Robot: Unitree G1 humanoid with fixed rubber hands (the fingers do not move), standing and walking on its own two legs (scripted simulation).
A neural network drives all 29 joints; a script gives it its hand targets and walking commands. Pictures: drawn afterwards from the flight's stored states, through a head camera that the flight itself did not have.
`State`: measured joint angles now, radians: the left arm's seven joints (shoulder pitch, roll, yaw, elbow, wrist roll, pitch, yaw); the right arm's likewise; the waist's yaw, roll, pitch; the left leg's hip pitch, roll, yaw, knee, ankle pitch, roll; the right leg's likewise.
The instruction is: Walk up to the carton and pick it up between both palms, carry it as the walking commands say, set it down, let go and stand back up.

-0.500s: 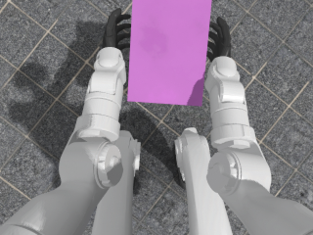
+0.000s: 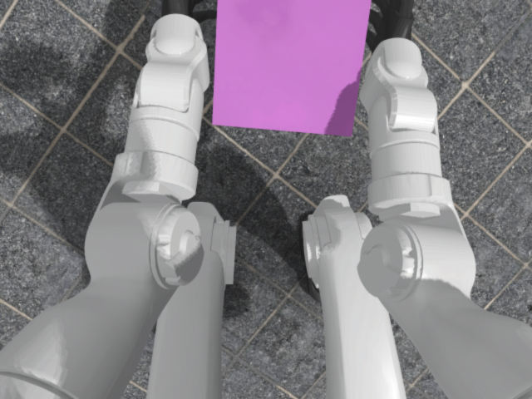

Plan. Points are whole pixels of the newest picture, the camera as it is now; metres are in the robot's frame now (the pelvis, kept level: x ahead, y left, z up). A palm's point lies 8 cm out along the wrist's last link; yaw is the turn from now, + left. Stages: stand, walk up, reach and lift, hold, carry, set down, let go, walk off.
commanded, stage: set down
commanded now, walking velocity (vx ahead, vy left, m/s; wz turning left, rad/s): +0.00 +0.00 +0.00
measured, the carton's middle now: (283, 28) +0.55 -0.03 -0.21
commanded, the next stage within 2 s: none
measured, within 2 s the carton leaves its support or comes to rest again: rests again in 1.20 s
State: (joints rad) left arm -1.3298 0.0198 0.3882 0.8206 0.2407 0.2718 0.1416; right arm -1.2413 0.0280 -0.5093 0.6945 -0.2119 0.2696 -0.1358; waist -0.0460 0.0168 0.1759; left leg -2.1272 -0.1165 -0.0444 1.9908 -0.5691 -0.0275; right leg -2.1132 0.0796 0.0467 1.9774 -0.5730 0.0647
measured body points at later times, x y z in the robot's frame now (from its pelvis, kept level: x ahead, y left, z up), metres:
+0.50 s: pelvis +0.01 +0.00 -0.05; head +0.38 +0.00 +0.20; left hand +0.57 +0.09 -0.21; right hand +0.55 -0.16 -0.21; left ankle +0.10 +0.11 -0.40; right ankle +0.11 -0.13 -0.40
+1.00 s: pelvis +0.00 +0.00 -0.05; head +0.37 -0.01 +0.19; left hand +0.57 +0.09 -0.23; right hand +0.55 -0.16 -0.22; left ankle +0.10 +0.11 -0.40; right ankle +0.11 -0.13 -0.40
